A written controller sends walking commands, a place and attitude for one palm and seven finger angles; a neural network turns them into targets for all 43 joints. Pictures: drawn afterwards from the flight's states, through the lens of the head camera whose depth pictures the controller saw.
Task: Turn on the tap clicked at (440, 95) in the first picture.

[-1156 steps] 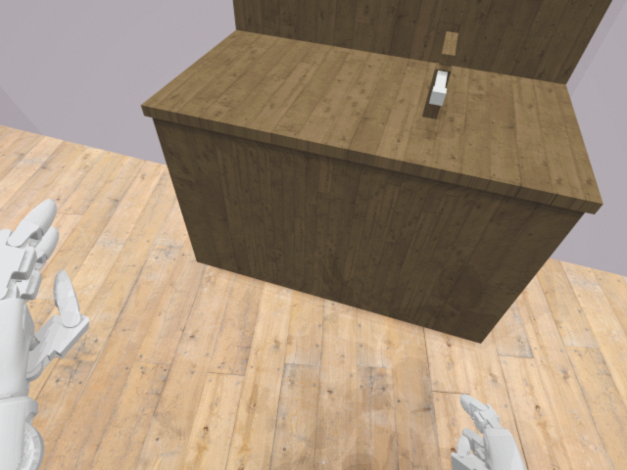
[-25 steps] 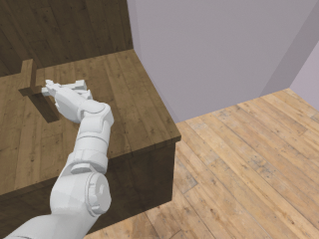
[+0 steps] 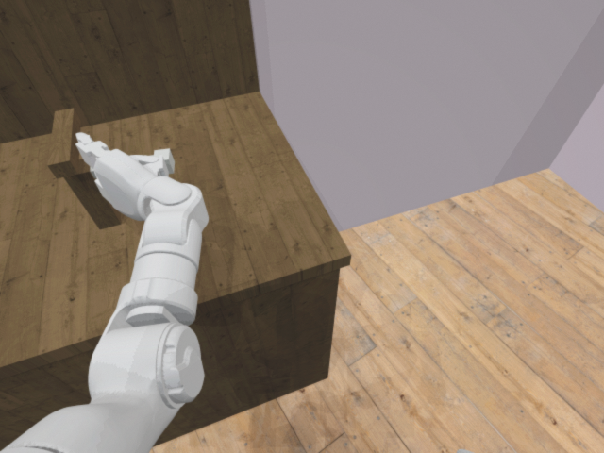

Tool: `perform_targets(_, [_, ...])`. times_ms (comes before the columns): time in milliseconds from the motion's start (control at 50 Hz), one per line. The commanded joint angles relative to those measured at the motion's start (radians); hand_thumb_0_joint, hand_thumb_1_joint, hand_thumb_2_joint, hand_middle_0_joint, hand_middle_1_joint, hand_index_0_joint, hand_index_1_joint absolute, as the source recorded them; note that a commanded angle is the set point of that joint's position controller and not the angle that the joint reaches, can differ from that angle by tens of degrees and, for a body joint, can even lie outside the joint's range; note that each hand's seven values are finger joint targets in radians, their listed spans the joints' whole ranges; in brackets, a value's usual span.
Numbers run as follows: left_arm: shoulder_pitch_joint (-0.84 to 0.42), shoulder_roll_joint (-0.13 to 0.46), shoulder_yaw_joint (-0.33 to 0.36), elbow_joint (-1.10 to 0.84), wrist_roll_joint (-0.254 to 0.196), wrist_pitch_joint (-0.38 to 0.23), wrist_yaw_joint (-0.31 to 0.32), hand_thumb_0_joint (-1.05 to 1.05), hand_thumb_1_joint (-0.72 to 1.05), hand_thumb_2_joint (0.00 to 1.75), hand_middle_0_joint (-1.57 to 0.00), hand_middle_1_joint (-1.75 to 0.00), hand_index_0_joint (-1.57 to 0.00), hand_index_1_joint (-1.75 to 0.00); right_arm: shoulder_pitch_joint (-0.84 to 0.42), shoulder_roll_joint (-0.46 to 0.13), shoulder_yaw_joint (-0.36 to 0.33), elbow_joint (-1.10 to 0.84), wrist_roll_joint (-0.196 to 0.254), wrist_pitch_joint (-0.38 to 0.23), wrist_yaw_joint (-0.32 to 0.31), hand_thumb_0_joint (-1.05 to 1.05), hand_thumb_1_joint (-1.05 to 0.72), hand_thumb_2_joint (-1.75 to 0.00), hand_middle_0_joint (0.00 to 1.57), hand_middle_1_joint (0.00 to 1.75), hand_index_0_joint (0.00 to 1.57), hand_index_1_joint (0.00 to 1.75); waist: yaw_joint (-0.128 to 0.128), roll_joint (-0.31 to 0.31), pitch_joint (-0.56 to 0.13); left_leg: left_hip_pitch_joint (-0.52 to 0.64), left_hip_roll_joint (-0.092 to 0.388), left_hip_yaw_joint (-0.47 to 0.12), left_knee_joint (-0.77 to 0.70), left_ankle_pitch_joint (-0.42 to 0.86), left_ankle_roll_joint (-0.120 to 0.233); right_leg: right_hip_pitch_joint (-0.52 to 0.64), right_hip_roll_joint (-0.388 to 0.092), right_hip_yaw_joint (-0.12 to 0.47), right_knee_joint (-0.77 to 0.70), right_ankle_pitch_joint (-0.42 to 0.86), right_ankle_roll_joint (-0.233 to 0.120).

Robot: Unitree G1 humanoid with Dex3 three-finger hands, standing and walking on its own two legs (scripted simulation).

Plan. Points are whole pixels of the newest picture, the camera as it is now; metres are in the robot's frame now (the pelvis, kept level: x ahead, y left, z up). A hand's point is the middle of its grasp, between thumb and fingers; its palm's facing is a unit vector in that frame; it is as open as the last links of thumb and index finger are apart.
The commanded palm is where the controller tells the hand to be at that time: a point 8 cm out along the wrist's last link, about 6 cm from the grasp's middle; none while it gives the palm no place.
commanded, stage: lift the hand up off the lever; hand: left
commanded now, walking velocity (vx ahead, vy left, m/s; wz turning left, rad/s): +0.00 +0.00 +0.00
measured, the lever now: (164, 161) +0.52 +0.23 +0.10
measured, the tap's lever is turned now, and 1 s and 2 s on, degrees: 80 80 80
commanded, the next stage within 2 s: draw the hand back beside the body in 0.82 s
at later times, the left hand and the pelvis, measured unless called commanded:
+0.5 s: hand (161, 154) +0.45 +0.19 +0.18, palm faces +0.80 -0.60 -0.06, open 7.8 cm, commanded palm +0.39 +0.20 +0.18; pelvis +0.01 +0.00 +0.01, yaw +0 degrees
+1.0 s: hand (172, 157) +0.44 +0.17 +0.18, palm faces +0.71 -0.69 -0.13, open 7.8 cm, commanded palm +0.37 +0.21 +0.18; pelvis +0.00 -0.01 +0.01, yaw +0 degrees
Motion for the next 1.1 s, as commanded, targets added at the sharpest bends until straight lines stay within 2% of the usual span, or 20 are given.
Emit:
perform_targets(0, [-0.488, 0.144, -0.066, -0.224, 0.027, -0.037, 0.003, 0.0, 0.9, 0.9, -0.15, -0.15, -0.15, -0.15, -0.021, -0.109, -0.035, -0.106, 0.005, -0.031, -0.008, 0.0, -0.9, -0.9, 0.2, 0.3, 0.2, 0.3, -0.005, -0.049, -0.339, 0.152, -0.003, 0.051, -0.042, 0.318, 0.014, 0.182, -0.031, 0.007, -0.068, 0.336, 0.04])
perform_targets(60, [-0.459, 0.165, -0.039, -0.226, 0.024, -0.022, 0.005, 0.0, 0.9, 0.9, -0.15, -0.15, -0.15, -0.15, -0.022, -0.114, -0.037, -0.106, 0.004, -0.026, -0.006, 0.0, -0.9, -0.9, 0.2, 0.3, 0.2, 0.3, 0.011, -0.05, -0.333, 0.169, 0.001, 0.045, -0.049, 0.35, 0.008, 0.189, -0.027, 0.0, -0.069, 0.34, 0.035])
perform_targets(120, [-0.469, 0.127, -0.065, -0.251, 0.021, -0.009, 0.01, 0.0, 0.9, 0.9, -0.15, -0.15, -0.15, -0.15, -0.029, -0.106, -0.033, -0.113, 0.006, -0.027, 0.0, 0.0, -0.9, -0.9, 0.2, 0.3, 0.2, 0.3, 0.011, -0.066, -0.325, 0.168, 0.001, 0.053, -0.052, 0.357, 0.007, 0.193, -0.027, 0.0, -0.071, 0.352, 0.037])
perform_targets(160, [-0.44, 0.173, -0.025, -0.239, 0.023, -0.001, 0.011, 0.0, 0.9, 0.9, -0.15, -0.15, -0.15, -0.15, -0.034, -0.111, -0.036, -0.111, 0.005, -0.024, -0.003, 0.0, -0.9, -0.9, 0.2, 0.3, 0.2, 0.3, 0.025, -0.085, -0.312, 0.162, 0.002, 0.051, -0.057, 0.358, 0.007, 0.208, -0.027, -0.001, -0.076, 0.356, 0.038])
perform_targets(300, [-0.478, 0.116, -0.092, -0.369, 0.033, 0.013, 0.008, 0.0, 0.9, 0.9, -0.15, -0.15, -0.15, -0.15, -0.053, -0.097, -0.034, -0.118, 0.007, -0.032, 0.004, 0.0, -0.9, -0.9, 0.2, 0.3, 0.2, 0.3, 0.029, -0.022, -0.357, 0.229, 0.011, 0.053, -0.056, 0.442, -0.012, 0.223, -0.025, -0.004, -0.068, 0.395, 0.028])
perform_targets(400, [-0.383, 0.061, -0.131, -0.405, 0.002, 0.051, -0.009, 0.0, 0.9, 0.9, -0.15, -0.15, -0.15, -0.15, -0.079, -0.096, -0.033, -0.128, 0.017, -0.034, 0.002, 0.0, -0.9, -0.9, 0.2, 0.3, 0.2, 0.3, 0.04, -0.069, -0.341, 0.241, 0.009, 0.057, -0.066, 0.468, -0.014, 0.26, -0.029, -0.007, -0.079, 0.438, 0.032])
perform_targets(460, [-0.348, 0.103, -0.095, -0.414, -0.017, 0.072, -0.022, 0.0, 0.9, 0.9, -0.15, -0.15, -0.15, -0.15, -0.107, -0.101, -0.031, -0.129, 0.027, -0.024, -0.014, 0.0, -0.9, -0.9, 0.2, 0.3, 0.2, 0.3, 0.055, -0.086, -0.317, 0.219, 0.001, 0.062, -0.089, 0.418, -0.006, 0.301, -0.037, 0.001, -0.102, 0.441, 0.036])
perform_targets(540, [-0.403, 0.038, -0.163, -0.447, -0.009, 0.092, -0.018, 0.0, 0.9, 0.9, -0.15, -0.15, -0.15, -0.15, -0.145, -0.09, -0.019, -0.126, 0.031, -0.033, -0.011, 0.0, -0.9, -0.9, 0.2, 0.3, 0.2, 0.3, 0.043, -0.075, -0.271, 0.235, 0.004, 0.067, -0.099, 0.392, -0.002, 0.269, -0.043, 0.003, -0.123, 0.405, 0.035])
perform_targets(560, [-0.388, 0.084, -0.124, -0.452, -0.011, 0.092, -0.017, 0.0, 0.9, 0.9, -0.15, -0.15, -0.15, -0.15, -0.149, -0.092, -0.023, -0.125, 0.032, -0.031, -0.016, 0.0, -0.9, -0.9, 0.2, 0.3, 0.2, 0.3, 0.057, -0.072, -0.273, 0.234, 0.0, 0.062, -0.104, 0.382, -0.003, 0.278, -0.039, 0.003, -0.128, 0.391, 0.034])
perform_targets(640, [-0.431, 0.093, -0.119, -0.411, -0.005, 0.1, -0.011, 0.0, 0.9, 0.9, -0.15, -0.15, -0.15, -0.15, -0.176, -0.086, -0.008, -0.12, 0.035, -0.028, -0.025, 0.0, -0.9, -0.9, 0.2, 0.3, 0.2, 0.3, 0.047, -0.127, -0.251, 0.191, -0.008, 0.071, -0.109, 0.309, 0.01, 0.283, -0.059, 0.024, -0.151, 0.377, 0.051])
perform_targets(660, [-0.431, 0.138, -0.086, -0.395, 0.0, 0.1, -0.012, 0.0, 0.9, 0.9, -0.15, -0.15, -0.15, -0.15, -0.174, -0.091, -0.009, -0.115, 0.036, -0.024, -0.03, 0.0, -0.9, -0.9, 0.2, 0.3, 0.2, 0.3, 0.054, -0.118, -0.253, 0.189, -0.009, 0.067, -0.115, 0.298, 0.011, 0.289, -0.058, 0.029, -0.155, 0.364, 0.05])
perform_targets(760, [-0.42, 0.092, -0.126, -0.404, 0.011, 0.101, -0.016, 0.0, 0.9, 0.9, -0.15, -0.15, -0.15, -0.15, -0.174, -0.084, -0.011, -0.123, 0.034, -0.024, -0.03, 0.0, -0.9, -0.9, 0.2, 0.3, 0.2, 0.3, 0.053, -0.074, -0.298, 0.214, -0.011, 0.07, -0.108, 0.332, 0.01, 0.298, -0.058, 0.026, -0.136, 0.415, 0.048])
perform_targets(840, [-0.432, 0.098, -0.116, -0.33, -0.008, 0.107, -0.025, 0.0, 0.9, 0.9, -0.15, -0.15, -0.15, -0.15, -0.178, -0.09, -0.003, -0.12, 0.045, -0.026, -0.039, 0.0, -0.9, -0.9, 0.2, 0.3, 0.2, 0.3, 0.035, -0.146, -0.243, 0.172, -0.014, 0.067, -0.119, 0.253, 0.021, 0.274, -0.073, 0.043, -0.163, 0.366, 0.067])
perform_targets(860, [-0.419, 0.141, -0.081, -0.31, -0.013, 0.107, -0.029, 0.0, 0.9, 0.9, -0.15, -0.15, -0.15, -0.15, -0.18, -0.092, -0.005, -0.116, 0.05, -0.022, -0.044, 0.0, -0.9, -0.9, 0.2, 0.3, 0.2, 0.3, 0.045, -0.122, -0.229, 0.166, -0.016, 0.062, -0.126, 0.227, 0.021, 0.271, -0.069, 0.048, -0.176, 0.312, 0.064])
perform_targets(900, [-0.497, 0.092, -0.131, -0.319, -0.008, 0.1, -0.024, 0.0, 0.9, 0.9, -0.15, -0.15, -0.15, -0.15, -0.186, -0.085, -0.001, -0.112, 0.048, -0.03, -0.042, 0.0, -0.9, -0.9, 0.2, 0.3, 0.2, 0.3, 0.027, -0.099, -0.226, 0.172, -0.017, 0.064, -0.121, 0.21, 0.022, 0.242, -0.069, 0.049, -0.179, 0.275, 0.06])
perform_targets(920, [-0.435, 0.066, -0.302, -0.422, 0.037, 0.081, -0.186, 0.0, 0.9, 0.9, -0.15, -0.15, -0.15, -0.15, -0.136, -0.111, -0.01, -0.124, 0.045, -0.004, -0.061, 0.0, -0.9, -0.9, 0.2, 0.3, 0.2, 0.3, -0.016, -0.137, -0.236, 0.225, -0.016, 0.077, -0.114, 0.257, 0.04, 0.257, -0.053, 0.068, -0.141, 0.387, 0.05])
perform_targets(960, [-0.373, 0.231, -0.163, -0.48, 0.009, 0.046, -0.294, 0.0, 0.9, 0.9, -0.15, -0.16, -0.15, -0.16, -0.104, -0.119, -0.017, -0.162, 0.056, 0.005, -0.088, 0.0, -0.9, -0.9, 0.2, 0.3, 0.2, 0.3, 0.03, -0.093, -0.343, 0.262, -0.026, 0.079, -0.118, 0.333, 0.052, 0.359, -0.056, 0.078, -0.127, 0.54, 0.054])
perform_targets(980, [-0.324, 0.236, -0.169, -0.551, -0.006, 0.031, -0.337, 0.0, 0.9, 0.9, -0.15, -0.16, -0.15, -0.16, -0.11, -0.106, -0.013, -0.186, 0.064, 0.012, -0.097, 0.0, -0.9, -0.9, 0.2, 0.3, 0.2, 0.3, 0.045, -0.082, -0.384, 0.275, -0.028, 0.076, -0.12, 0.359, 0.052, 0.401, -0.057, 0.081, -0.116, 0.596, 0.057])
perform_targets(1040, [-0.062, 0.24, -0.148, -0.589, -0.094, -0.013, -0.5, 0.0, 0.9, 0.9, -0.16, -0.17, -0.16, -0.17, -0.112, -0.098, 0.0, -0.226, 0.085, 0.028, -0.11, 0.0, -0.9, -0.9, 0.2, 0.3, 0.2, 0.3, 0.074, -0.127, -0.333, 0.278, -0.019, 0.077, -0.14, 0.384, 0.048, 0.461, -0.056, 0.082, -0.121, 0.709, 0.065])
perform_targets(1080, [0.086, 0.267, -0.09, -0.611, -0.142, -0.005, -0.531, 0.0, 0.9, 0.9, -0.16, -0.18, -0.16, -0.18, -0.139, -0.09, 0.015, -0.254, 0.104, 0.039, -0.116, 0.0, -0.9, -0.9, 0.2, 0.3, 0.2, 0.3, 0.113, -0.136, -0.275, 0.265, -0.012, 0.076, -0.173, 0.36, 0.045, 0.484, -0.054, 0.077, -0.149, 0.658, 0.065])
